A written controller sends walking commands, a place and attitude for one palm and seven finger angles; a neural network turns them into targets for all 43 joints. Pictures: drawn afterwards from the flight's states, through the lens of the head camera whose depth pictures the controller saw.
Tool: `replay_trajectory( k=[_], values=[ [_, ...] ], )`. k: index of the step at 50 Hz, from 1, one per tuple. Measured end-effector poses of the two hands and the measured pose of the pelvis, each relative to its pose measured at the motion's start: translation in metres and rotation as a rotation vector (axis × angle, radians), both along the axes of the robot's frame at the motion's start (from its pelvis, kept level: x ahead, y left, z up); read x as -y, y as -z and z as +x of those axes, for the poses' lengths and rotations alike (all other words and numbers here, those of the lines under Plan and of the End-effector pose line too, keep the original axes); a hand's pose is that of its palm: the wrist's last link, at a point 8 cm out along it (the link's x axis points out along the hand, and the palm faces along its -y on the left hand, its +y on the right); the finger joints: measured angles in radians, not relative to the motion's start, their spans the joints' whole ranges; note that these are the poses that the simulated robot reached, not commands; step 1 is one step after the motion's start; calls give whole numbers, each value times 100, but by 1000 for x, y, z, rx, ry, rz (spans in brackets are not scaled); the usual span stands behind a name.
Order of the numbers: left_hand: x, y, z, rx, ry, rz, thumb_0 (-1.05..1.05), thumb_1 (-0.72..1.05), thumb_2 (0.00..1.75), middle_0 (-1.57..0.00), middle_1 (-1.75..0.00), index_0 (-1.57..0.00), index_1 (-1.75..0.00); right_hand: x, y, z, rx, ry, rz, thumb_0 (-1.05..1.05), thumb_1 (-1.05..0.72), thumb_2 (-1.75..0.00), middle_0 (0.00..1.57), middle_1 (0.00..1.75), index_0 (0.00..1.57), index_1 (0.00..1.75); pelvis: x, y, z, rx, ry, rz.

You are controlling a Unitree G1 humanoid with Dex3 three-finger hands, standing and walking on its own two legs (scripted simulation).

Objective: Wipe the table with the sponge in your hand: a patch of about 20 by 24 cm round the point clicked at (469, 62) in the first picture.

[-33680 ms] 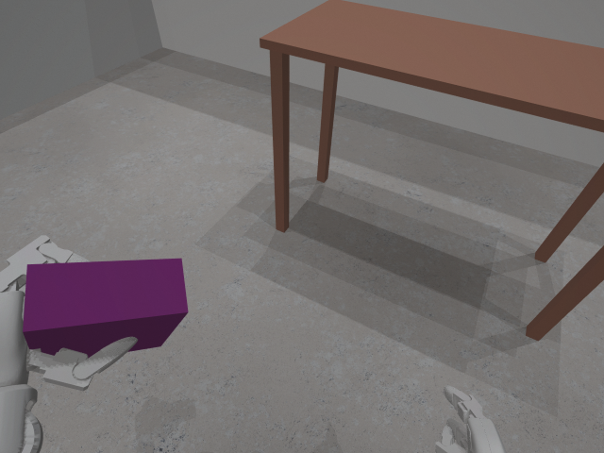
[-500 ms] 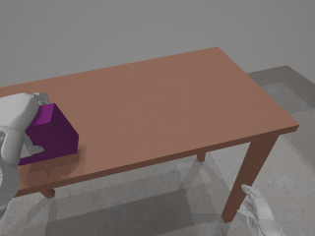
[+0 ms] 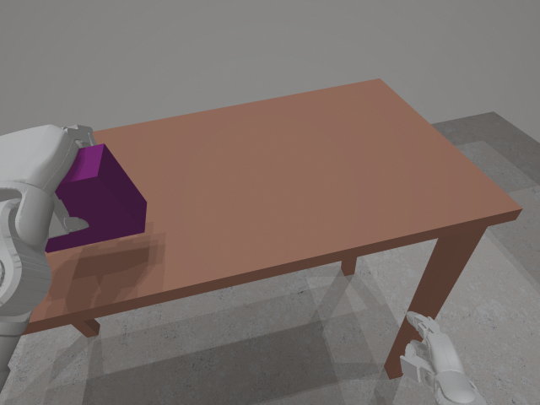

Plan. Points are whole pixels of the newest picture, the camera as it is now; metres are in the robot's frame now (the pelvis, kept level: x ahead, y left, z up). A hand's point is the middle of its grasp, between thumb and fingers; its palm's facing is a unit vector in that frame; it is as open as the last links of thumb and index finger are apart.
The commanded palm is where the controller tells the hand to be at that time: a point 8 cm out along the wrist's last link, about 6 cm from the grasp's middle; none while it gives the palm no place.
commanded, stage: lift the sponge slowly off the table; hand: left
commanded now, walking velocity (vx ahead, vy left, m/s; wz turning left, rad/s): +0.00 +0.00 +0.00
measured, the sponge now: (82, 211) +0.28 +0.31 +0.18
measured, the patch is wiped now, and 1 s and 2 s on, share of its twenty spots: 1.00 1.00 1.00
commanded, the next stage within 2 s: bring the sponge back beside the body in 0.40 s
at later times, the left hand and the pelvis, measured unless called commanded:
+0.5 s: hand (54, 168) +0.27 +0.31 +0.26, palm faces +0.27 -0.05 -0.96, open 9.6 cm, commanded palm +0.22 +0.31 +0.33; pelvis +0.00 +0.01 +0.00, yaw +0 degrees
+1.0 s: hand (50, 191) +0.25 +0.30 +0.25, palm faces +0.25 -0.04 -0.97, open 9.6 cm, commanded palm +0.19 +0.30 +0.32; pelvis +0.00 +0.00 +0.00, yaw -1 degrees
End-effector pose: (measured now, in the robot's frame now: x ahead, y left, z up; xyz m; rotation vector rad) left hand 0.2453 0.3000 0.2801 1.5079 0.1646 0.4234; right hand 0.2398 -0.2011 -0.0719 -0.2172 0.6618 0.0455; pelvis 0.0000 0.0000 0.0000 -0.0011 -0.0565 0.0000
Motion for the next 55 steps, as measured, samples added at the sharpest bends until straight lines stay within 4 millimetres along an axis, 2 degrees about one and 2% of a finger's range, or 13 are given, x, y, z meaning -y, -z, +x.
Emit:
replay_trajectory(
  k=[6, 11, 18, 26, 31, 36, 44, 55],
  values=[
    [6, -12, 4, 55, 35, 1, 0, -48, 107, -76, -137, -79, -136, -11, -3, 5, 5, -14, 15, 2, -90, -90, 20, 30, 20, 30, -4, -1, 1, -3, 6, 1],
    [7, -25, 0, 109, 41, -8, 0, -48, 107, -76, -137, -79, -136, -19, -6, 10, 11, -22, 36, 2, -90, -90, 20, 30, 20, 30, -7, -1, 3, -8, 14, 1],
    [3, -32, -7, 131, 16, -22, 0, -48, 107, -76, -137, -79, -136, -23, -8, 16, 11, -37, 39, 2, -90, -90, 20, 30, 20, 30, -9, -1, 5, -10, 16, 0],
    [-1, -23, -3, 99, -16, -46, 0, -48, 107, -76, -137, -79, -136, -23, -10, 20, 12, -48, 23, 2, -90, -90, 20, 30, 20, 30, -6, -2, 5, -8, 3, 0],
    [7, -22, -2, 99, 8, -43, 0, -48, 107, -76, -137, -79, -136, -21, -11, 21, 21, -44, 28, 2, -90, -90, 20, 30, 20, 30, -5, -2, 6, -8, 8, 1],
    [14, -24, -9, 104, 31, -31, 0, -48, 107, -76, -137, -79, -136, -16, -11, 20, 18, -37, 33, 2, -90, -90, 20, 30, 20, 30, -3, -1, 7, -8, 15, 2],
    [14, -23, -23, 103, 12, -28, 0, -48, 107, -76, -137, -79, -136, -10, -8, 17, 9, -33, 30, 2, -90, -90, 20, 30, 20, 30, 1, 0, 6, -5, 19, 2],
    [12, -12, -35, 77, 2, -39, 0, -48, 107, -76, -137, -79, -136, -7, -10, 13, 32, -31, 14, 2, -90, -90, 20, 30, 20, 30, 4, 1, 0, 12, 12, 2]
  ],
)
